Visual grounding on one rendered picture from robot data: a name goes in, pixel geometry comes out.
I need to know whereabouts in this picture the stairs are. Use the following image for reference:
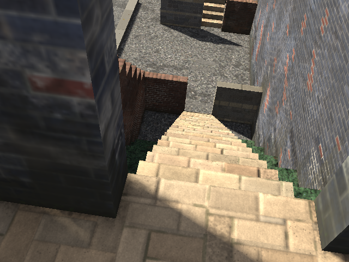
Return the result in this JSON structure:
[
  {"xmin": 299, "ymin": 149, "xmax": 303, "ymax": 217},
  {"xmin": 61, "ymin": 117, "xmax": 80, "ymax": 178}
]
[
  {"xmin": 201, "ymin": 0, "xmax": 226, "ymax": 28},
  {"xmin": 136, "ymin": 111, "xmax": 294, "ymax": 198}
]

